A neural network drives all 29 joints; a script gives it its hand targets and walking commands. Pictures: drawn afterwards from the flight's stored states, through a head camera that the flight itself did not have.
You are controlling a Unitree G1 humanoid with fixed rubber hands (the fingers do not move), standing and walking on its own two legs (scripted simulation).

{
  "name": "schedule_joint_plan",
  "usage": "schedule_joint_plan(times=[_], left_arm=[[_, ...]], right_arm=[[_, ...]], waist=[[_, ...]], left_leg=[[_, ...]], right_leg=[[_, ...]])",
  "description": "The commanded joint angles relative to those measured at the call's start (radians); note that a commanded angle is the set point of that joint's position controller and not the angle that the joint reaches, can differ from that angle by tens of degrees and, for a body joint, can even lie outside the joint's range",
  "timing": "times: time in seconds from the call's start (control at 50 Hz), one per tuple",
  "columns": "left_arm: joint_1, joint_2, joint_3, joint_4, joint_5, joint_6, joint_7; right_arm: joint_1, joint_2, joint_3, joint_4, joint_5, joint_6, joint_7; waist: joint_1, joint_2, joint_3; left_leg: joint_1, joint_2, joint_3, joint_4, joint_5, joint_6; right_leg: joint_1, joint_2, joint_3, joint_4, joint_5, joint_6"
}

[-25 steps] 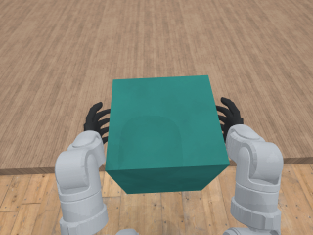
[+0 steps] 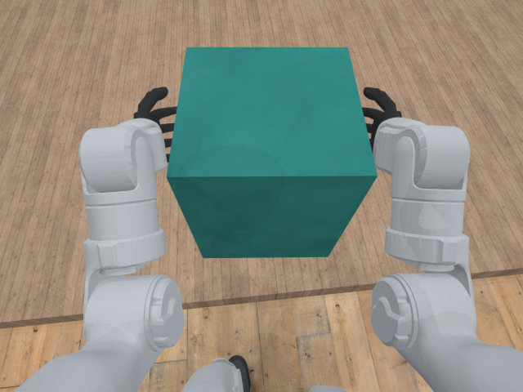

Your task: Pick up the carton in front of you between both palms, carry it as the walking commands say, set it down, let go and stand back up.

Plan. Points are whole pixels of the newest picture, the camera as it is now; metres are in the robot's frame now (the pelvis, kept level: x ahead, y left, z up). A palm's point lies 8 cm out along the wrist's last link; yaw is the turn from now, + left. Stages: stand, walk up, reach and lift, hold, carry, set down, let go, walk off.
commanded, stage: carry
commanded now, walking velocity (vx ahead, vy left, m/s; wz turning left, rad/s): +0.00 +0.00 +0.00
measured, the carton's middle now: (266, 165) +0.42 +0.01 +0.06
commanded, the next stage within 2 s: none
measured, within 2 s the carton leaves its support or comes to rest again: neither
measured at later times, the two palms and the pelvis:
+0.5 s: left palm (208, 109) +0.47 +0.09 +0.13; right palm (421, 115) +0.46 -0.21 +0.12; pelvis +0.09 -0.05 +0.00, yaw +1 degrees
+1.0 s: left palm (185, 127) +0.43 +0.11 +0.13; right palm (412, 116) +0.44 -0.19 +0.13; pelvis +0.08 -0.06 +0.00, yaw +2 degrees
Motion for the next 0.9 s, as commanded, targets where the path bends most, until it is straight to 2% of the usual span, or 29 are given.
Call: schedule_joint_plan(times=[0.0,0.04,0.08,0.1,0.12,0.14,0.16,0.22,0.24,0.26,0.28,0.3,0.32,0.34,0.36,0.38,0.4,0.42,0.44,0.46,0.48,0.5,0.52,0.56,0.6,0.64,0.68,0.76,0.88], left_arm=[[-0.730,-1.114,-0.605,-0.120,-0.436,-0.026,-0.194],[-0.692,-1.105,-0.607,-0.119,-0.415,-0.030,-0.195],[-0.646,-1.112,-0.618,-0.108,-0.392,-0.038,-0.199],[-0.621,-1.119,-0.623,-0.100,-0.383,-0.043,-0.203],[-0.597,-1.126,-0.629,-0.091,-0.375,-0.049,-0.208],[-0.571,-1.134,-0.636,-0.081,-0.368,-0.057,-0.214],[-0.557,-1.142,-0.646,-0.083,-0.366,-0.067,-0.221],[-0.548,-1.156,-0.684,-0.126,-0.378,-0.099,-0.236],[-0.546,-1.155,-0.700,-0.147,-0.385,-0.108,-0.239],[-0.548,-1.149,-0.718,-0.172,-0.392,-0.117,-0.239],[-0.547,-1.133,-0.734,-0.195,-0.398,-0.125,-0.237],[-0.532,-1.118,-0.748,-0.210,-0.397,-0.128,-0.234],[-0.494,-1.115,-0.749,-0.205,-0.390,-0.129,-0.231],[-0.443,-1.096,-0.734,-0.176,-0.367,-0.130,-0.227],[-0.410,-1.073,-0.724,-0.172,-0.354,-0.129,-0.226],[-0.388,-1.058,-0.713,-0.162,-0.345,-0.128,-0.227],[-0.365,-1.048,-0.703,-0.144,-0.337,-0.126,-0.230],[-0.352,-1.042,-0.696,-0.126,-0.335,-0.123,-0.236],[-0.345,-1.045,-0.691,-0.101,-0.337,-0.120,-0.245],[-0.351,-1.046,-0.685,-0.067,-0.339,-0.120,-0.254],[-0.365,-1.045,-0.677,-0.050,-0.330,-0.128,-0.254],[-0.377,-1.044,-0.675,-0.049,-0.333,-0.134,-0.257],[-0.400,-1.062,-0.684,-0.056,-0.342,-0.139,-0.260],[-0.444,-1.086,-0.692,-0.070,-0.360,-0.148,-0.263],[-0.459,-1.088,-0.696,-0.084,-0.373,-0.153,-0.256],[-0.480,-1.089,-0.701,-0.109,-0.389,-0.148,-0.247],[-0.490,-1.086,-0.700,-0.112,-0.401,-0.136,-0.239],[-0.462,-1.100,-0.678,-0.045,-0.404,-0.121,-0.245],[-0.523,-1.143,-0.660,0.002,-0.422,-0.126,-0.259]], right_arm=[[-0.782,1.061,0.594,-0.151,0.423,-0.024,0.187],[-0.724,1.055,0.598,-0.139,0.395,-0.024,0.182],[-0.676,1.069,0.616,-0.123,0.379,-0.028,0.187],[-0.655,1.084,0.629,-0.112,0.375,-0.033,0.193],[-0.633,1.101,0.644,-0.100,0.374,-0.040,0.199],[-0.606,1.119,0.659,-0.089,0.373,-0.049,0.205],[-0.592,1.135,0.676,-0.092,0.375,-0.062,0.211],[-0.599,1.170,0.728,-0.151,0.385,-0.100,0.215],[-0.603,1.170,0.745,-0.173,0.389,-0.110,0.213],[-0.603,1.166,0.762,-0.191,0.395,-0.117,0.213],[-0.590,1.151,0.777,-0.203,0.401,-0.123,0.213],[-0.561,1.135,0.791,-0.202,0.409,-0.126,0.214],[-0.523,1.125,0.798,-0.188,0.418,-0.127,0.216],[-0.499,1.122,0.806,-0.178,0.423,-0.123,0.219],[-0.482,1.123,0.815,-0.180,0.431,-0.123,0.224],[-0.482,1.129,0.822,-0.189,0.442,-0.125,0.229],[-0.498,1.133,0.827,-0.191,0.451,-0.127,0.234],[-0.501,1.126,0.826,-0.179,0.453,-0.129,0.239],[-0.491,1.125,0.820,-0.157,0.448,-0.132,0.244],[-0.481,1.115,0.799,-0.132,0.437,-0.130,0.250],[-0.497,1.125,0.793,-0.109,0.439,-0.121,0.257],[-0.517,1.141,0.796,-0.090,0.453,-0.120,0.264],[-0.529,1.153,0.793,-0.076,0.460,-0.125,0.269],[-0.548,1.179,0.787,-0.060,0.470,-0.136,0.271],[-0.541,1.190,0.772,-0.045,0.475,-0.139,0.267],[-0.540,1.175,0.754,-0.046,0.470,-0.139,0.260],[-0.514,1.157,0.729,-0.035,0.460,-0.129,0.253],[-0.456,1.128,0.675,0.026,0.415,-0.114,0.250],[-0.514,1.123,0.640,0.034,0.393,-0.120,0.248]], waist=[[-0.009,0.016,-0.798],[-0.023,0.038,-0.810],[-0.031,0.081,-0.798],[-0.029,0.093,-0.785],[-0.026,0.091,-0.772],[-0.025,0.072,-0.762],[-0.022,0.034,-0.754],[0.005,-0.124,-0.696],[0.008,-0.133,-0.679],[-0.004,-0.111,-0.676],[-0.035,-0.043,-0.685],[-0.073,0.105,-0.698],[-0.102,0.252,-0.699],[-0.103,0.217,-0.720],[-0.088,0.146,-0.714],[-0.068,0.101,-0.711],[-0.045,0.094,-0.707],[-0.021,0.087,-0.694],[0.001,0.070,-0.682],[0.001,-0.104,-0.678],[-0.001,-0.186,-0.702],[-0.010,-0.163,-0.665],[-0.012,-0.141,-0.636],[-0.018,-0.121,-0.620],[-0.017,-0.083,-0.646],[-0.008,-0.019,-0.662],[-0.009,-0.002,-0.662],[-0.011,0.002,-0.650],[-0.011,0.023,-0.577]], left_leg=[[0.481,0.156,-0.133,0.092,0.851,0.065],[0.552,0.165,-0.153,0.099,0.946,0.089],[0.635,0.178,-0.170,0.093,1.059,0.109],[0.643,0.176,-0.169,0.093,1.081,0.110],[0.620,0.165,-0.156,0.096,1.062,0.101],[0.565,0.143,-0.134,0.099,0.987,0.087],[0.476,0.111,-0.103,0.098,0.852,0.067],[0.140,-0.025,0.026,-0.049,0.220,-0.014],[0.151,-0.052,0.043,-0.131,0.180,-0.029],[0.274,-0.056,0.040,-0.194,0.299,-0.033],[0.499,-0.015,-0.002,-0.196,0.591,-0.019],[0.843,0.100,-0.121,-0.109,1.078,0.047],[1.119,0.265,-0.284,0.002,1.437,0.173],[1.113,0.335,-0.328,0.012,1.402,0.204],[1.032,0.342,-0.319,0.011,1.255,0.176],[0.903,0.301,-0.246,0.018,1.087,0.125],[0.710,0.232,-0.152,0.036,0.939,0.075],[0.493,0.173,-0.074,0.041,0.720,0.027],[0.279,0.135,-0.066,0.036,0.354,-0.028],[0.114,0.066,-0.048,0.100,-0.157,-0.096],[0.146,0.040,-0.085,0.082,-0.337,-0.094],[0.141,0.045,-0.095,0.075,-0.320,-0.097],[0.154,0.047,-0.099,0.053,-0.269,-0.099],[0.207,0.050,-0.096,-0.018,-0.126,-0.101],[0.269,0.065,-0.105,-0.044,0.005,-0.096],[0.317,0.095,-0.119,0.023,0.169,-0.088],[0.329,0.100,-0.122,0.026,0.194,-0.088],[0.343,0.108,-0.133,0.025,0.206,-0.081],[0.330,0.129,-0.158,-0.014,0.164,-0.061]], right_leg=[[0.170,-0.089,0.053,0.065,0.654,-0.007],[0.092,-0.069,0.041,0.066,0.608,0.003],[0.015,-0.040,0.020,-0.008,0.447,0.016],[0.013,-0.030,0.014,-0.065,0.411,0.021],[0.047,-0.025,0.008,-0.114,0.444,0.023],[0.111,-0.026,0.005,-0.137,0.552,0.024],[0.203,-0.037,0.007,-0.129,0.729,0.020],[0.507,-0.119,0.059,0.037,1.371,-0.030],[0.511,-0.121,0.054,0.077,1.458,-0.035],[0.423,-0.108,0.043,0.121,1.423,-0.021],[0.223,-0.083,0.021,0.203,1.205,0.013],[-0.145,-0.025,-0.009,0.293,0.621,0.053],[-0.514,0.048,0.016,0.340,-0.158,0.067],[-0.547,0.002,0.123,0.288,-0.260,0.041],[-0.479,-0.039,0.159,0.112,-0.221,0.019],[-0.324,-0.028,0.116,-0.052,-0.065,0.003],[-0.113,0.010,0.039,-0.168,0.155,0.003],[0.117,0.024,-0.022,-0.256,0.417,0.010],[0.315,-0.050,0.033,-0.214,0.657,-0.017],[0.436,-0.268,0.245,-0.118,1.270,-0.079],[0.411,-0.308,0.264,-0.082,1.338,-0.154],[0.391,-0.292,0.251,-0.087,1.209,-0.157],[0.359,-0.259,0.226,-0.093,1.097,-0.138],[0.327,-0.203,0.167,-0.069,1.110,-0.105],[0.314,-0.179,0.138,-0.038,1.063,-0.093],[0.270,-0.159,0.120,-0.024,1.004,-0.077],[0.247,-0.155,0.115,-0.018,0.965,-0.074],[0.201,-0.145,0.112,-0.020,0.870,-0.067],[0.113,-0.122,0.107,-0.062,0.556,-0.058]])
